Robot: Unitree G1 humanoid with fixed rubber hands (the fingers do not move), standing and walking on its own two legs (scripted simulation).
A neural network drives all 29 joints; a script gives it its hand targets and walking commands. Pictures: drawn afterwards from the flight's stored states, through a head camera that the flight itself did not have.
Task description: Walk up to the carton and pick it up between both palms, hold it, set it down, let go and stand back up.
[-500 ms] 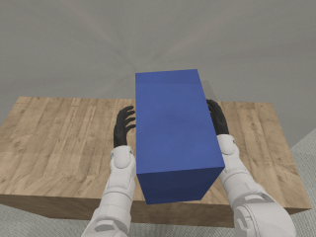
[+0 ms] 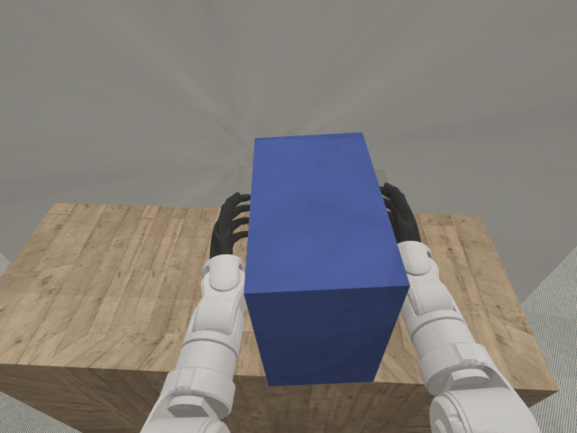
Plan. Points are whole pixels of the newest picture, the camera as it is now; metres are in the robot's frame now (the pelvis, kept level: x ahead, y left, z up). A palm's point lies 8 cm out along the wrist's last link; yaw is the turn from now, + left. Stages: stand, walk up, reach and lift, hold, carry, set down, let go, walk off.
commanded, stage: reach and lift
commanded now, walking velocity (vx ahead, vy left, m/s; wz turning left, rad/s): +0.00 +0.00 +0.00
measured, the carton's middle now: (314, 261) +0.38 -0.02 +0.02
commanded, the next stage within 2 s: hold in 1.98 s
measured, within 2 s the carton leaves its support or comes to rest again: neither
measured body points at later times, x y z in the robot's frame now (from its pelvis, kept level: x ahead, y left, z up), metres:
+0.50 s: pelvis +0.00 +0.01 +0.00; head -0.01 +0.03 +0.45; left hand +0.40 +0.14 +0.14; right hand +0.42 -0.13 +0.13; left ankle +0.02 +0.16 -0.74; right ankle +0.02 -0.12 -0.74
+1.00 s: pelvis +0.00 +0.01 +0.00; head -0.05 +0.03 +0.45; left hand +0.38 +0.15 +0.19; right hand +0.40 -0.11 +0.18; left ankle +0.02 +0.16 -0.74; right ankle +0.02 -0.12 -0.74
